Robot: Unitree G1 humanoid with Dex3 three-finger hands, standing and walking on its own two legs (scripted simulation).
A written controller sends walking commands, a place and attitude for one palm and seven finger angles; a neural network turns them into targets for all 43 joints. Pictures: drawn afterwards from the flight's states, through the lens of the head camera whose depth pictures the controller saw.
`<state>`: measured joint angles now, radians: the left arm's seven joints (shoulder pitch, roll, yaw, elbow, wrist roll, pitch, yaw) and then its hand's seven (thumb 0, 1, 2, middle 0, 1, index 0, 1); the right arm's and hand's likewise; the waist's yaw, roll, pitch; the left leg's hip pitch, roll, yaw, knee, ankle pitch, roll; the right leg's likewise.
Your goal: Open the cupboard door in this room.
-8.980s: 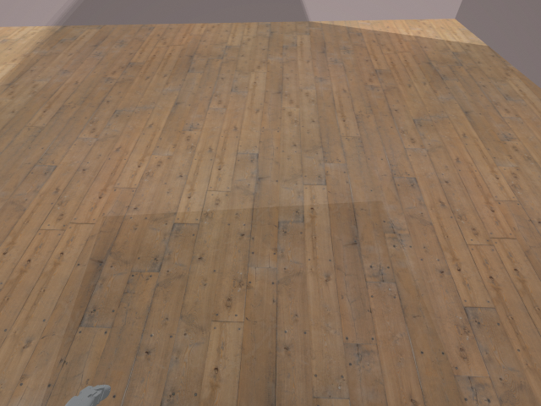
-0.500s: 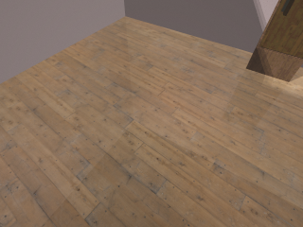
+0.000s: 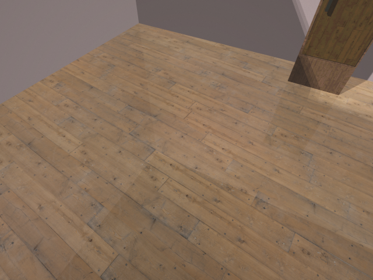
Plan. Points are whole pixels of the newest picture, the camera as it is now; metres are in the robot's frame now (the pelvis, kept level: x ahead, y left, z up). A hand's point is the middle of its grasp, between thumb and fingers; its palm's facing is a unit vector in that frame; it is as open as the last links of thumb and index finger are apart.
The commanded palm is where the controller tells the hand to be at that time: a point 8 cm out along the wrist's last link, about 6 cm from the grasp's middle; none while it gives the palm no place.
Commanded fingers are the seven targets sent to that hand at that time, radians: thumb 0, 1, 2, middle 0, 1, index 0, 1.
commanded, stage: stand and wait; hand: left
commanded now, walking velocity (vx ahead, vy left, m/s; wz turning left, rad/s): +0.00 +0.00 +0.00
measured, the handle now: (330, 0) +1.92 -0.93 -0.05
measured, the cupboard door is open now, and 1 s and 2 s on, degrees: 0 0 0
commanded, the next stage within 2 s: turn or walk to find it in 0.04 s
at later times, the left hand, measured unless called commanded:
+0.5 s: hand out of the picture +0.07 +0.19 -0.18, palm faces -0.10 -0.96 -0.25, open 7.4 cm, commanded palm none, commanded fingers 0.00 0.90 0.90 -0.20 -0.30 -0.20 -0.30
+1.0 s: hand out of the picture +0.04 +0.23 -0.17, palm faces -0.02 -0.96 -0.27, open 7.4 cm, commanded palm none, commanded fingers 0.00 0.90 0.90 -0.20 -0.30 -0.20 -0.30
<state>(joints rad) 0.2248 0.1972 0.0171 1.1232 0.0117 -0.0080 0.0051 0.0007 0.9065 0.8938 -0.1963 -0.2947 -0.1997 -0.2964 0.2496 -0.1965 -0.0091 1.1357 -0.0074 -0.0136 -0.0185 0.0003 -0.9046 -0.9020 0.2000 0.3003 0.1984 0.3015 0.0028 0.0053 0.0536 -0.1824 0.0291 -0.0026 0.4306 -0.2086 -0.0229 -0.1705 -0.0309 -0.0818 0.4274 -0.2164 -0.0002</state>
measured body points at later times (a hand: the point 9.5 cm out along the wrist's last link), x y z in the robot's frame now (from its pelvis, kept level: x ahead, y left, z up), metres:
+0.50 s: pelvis +0.00 -0.01 -0.02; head +0.03 -0.02 +0.43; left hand +0.08 +0.24 -0.16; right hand +0.02 -0.26 -0.17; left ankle +0.02 +0.13 -0.74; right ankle +0.01 -0.12 -0.74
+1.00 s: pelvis +0.01 +0.01 +0.00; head +0.02 +0.01 +0.45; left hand +0.05 +0.28 -0.15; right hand +0.04 -0.23 -0.16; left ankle +0.00 +0.13 -0.74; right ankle +0.01 -0.12 -0.74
